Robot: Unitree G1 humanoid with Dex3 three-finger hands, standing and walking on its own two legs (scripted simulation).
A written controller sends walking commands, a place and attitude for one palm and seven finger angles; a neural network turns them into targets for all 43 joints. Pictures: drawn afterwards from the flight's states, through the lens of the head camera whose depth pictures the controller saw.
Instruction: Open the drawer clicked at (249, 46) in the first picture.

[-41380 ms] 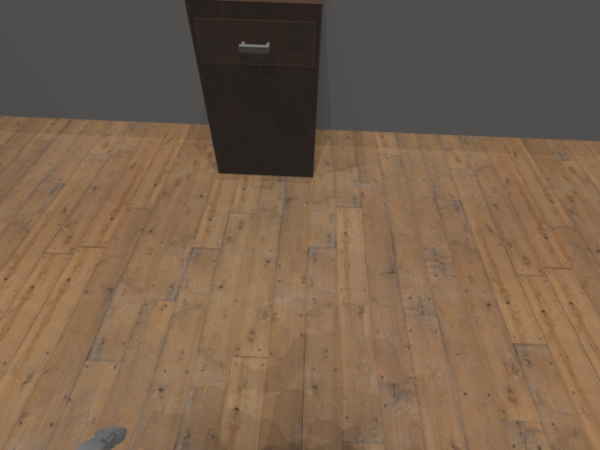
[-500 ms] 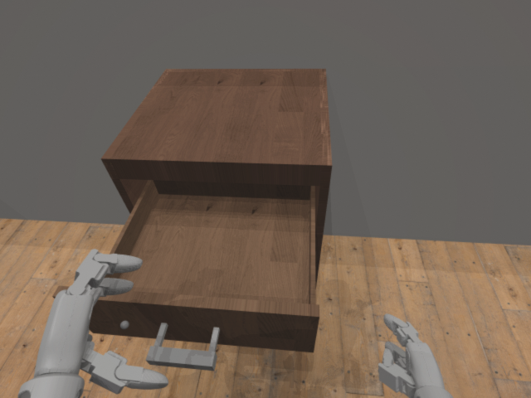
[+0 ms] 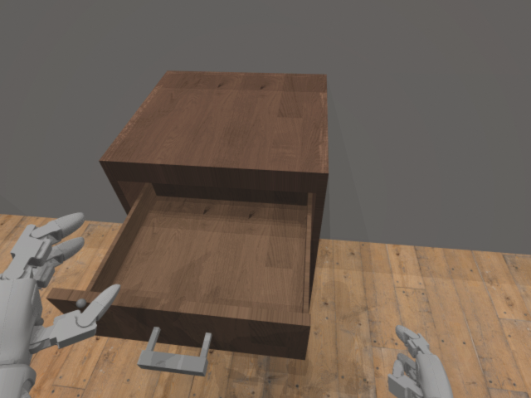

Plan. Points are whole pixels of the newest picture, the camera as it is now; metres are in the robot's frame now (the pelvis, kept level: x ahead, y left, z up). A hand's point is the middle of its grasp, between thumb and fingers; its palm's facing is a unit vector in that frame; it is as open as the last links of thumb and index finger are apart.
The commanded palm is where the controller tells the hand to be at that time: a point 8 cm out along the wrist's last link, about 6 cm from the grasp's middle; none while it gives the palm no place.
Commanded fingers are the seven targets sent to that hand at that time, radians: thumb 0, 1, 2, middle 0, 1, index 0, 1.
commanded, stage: draw the hand back to the body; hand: left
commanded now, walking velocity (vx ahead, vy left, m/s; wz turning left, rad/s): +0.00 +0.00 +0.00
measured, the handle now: (177, 349) +0.22 +0.19 -0.10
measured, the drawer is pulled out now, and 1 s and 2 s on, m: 0.29 0.29 0.29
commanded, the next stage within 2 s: step back with the hand held close in 0.36 s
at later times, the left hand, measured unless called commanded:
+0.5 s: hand (85, 304) +0.18 +0.22 +0.16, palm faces +0.36 -0.83 -0.42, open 7.5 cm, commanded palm +0.13 +0.26 +0.18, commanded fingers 0.00 0.90 0.90 -0.20 -0.30 -0.20 -0.30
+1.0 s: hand (36, 329) +0.15 +0.25 +0.16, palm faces +0.27 -0.80 -0.53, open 7.4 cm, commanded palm +0.08 +0.29 +0.18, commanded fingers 0.00 0.90 0.90 -0.20 -0.30 -0.20 -0.30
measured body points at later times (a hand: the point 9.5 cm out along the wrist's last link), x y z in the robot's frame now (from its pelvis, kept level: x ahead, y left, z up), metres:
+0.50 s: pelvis -0.01 -0.02 +0.00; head -0.01 -0.05 +0.45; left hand +0.15 +0.26 +0.18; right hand +0.19 -0.24 -0.08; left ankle -0.01 +0.09 -0.74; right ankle -0.05 -0.08 -0.74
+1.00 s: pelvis -0.05 +0.02 -0.01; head -0.02 +0.03 +0.44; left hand +0.13 +0.30 +0.19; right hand +0.13 -0.23 -0.08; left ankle -0.01 +0.09 -0.74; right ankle -0.05 -0.08 -0.74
